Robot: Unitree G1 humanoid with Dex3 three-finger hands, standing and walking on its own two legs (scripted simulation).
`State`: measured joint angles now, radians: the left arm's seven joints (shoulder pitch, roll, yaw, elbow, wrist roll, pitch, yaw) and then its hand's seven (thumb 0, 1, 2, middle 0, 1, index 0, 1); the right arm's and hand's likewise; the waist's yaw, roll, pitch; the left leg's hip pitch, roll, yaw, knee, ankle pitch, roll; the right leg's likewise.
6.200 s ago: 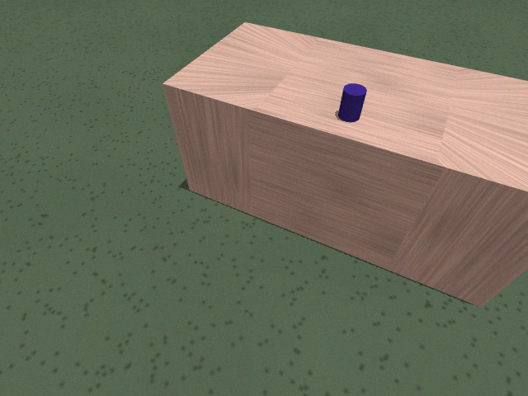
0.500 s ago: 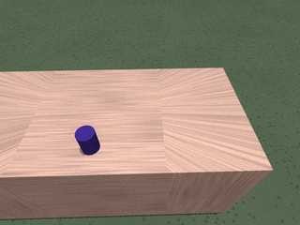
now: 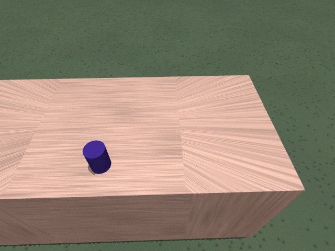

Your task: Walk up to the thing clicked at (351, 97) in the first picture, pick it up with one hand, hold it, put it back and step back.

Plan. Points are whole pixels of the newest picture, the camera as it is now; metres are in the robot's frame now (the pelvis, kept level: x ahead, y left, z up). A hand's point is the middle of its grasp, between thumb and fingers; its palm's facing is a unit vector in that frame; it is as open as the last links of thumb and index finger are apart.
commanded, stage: go down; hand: left
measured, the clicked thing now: (97, 157) +0.45 +0.25 -0.13
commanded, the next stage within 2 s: none
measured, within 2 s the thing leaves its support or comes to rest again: neither
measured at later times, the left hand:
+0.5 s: hand out of the picture +0.14 +0.26 -0.15, palm faces +0.04 -0.94 -0.34, open 15.2 cm
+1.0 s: hand out of the picture +0.16 +0.27 -0.14, palm faces +0.07 -0.94 -0.33, open 17.5 cm
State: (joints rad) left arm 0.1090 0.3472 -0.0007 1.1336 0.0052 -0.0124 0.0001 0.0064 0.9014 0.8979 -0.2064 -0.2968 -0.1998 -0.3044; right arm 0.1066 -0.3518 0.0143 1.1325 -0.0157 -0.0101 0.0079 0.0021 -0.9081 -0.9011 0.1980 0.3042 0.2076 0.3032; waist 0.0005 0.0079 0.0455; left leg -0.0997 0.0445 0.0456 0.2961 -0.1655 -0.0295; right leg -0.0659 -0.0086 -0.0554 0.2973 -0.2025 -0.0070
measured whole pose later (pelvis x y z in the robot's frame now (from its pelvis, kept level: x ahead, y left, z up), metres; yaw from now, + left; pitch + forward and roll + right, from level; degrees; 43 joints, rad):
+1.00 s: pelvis +0.01 +0.02 -0.04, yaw +1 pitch +9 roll -1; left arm 0.21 0.33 0.14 0.44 0.01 0.36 -0.05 0.00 -0.57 0.03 -0.09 -0.07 -0.09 -0.08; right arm 0.24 -0.25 -0.11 0.60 0.02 -0.10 -0.05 -0.01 0.48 -0.06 0.05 0.06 0.06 0.05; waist -0.01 0.03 -0.07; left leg -0.51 0.03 0.03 0.74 -0.38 0.00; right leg -0.46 -0.04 -0.06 0.71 -0.41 0.02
